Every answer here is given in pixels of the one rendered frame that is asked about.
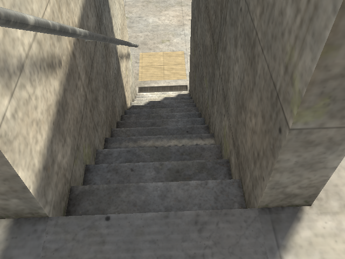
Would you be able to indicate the stairs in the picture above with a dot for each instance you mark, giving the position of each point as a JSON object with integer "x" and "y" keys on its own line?
{"x": 160, "y": 157}

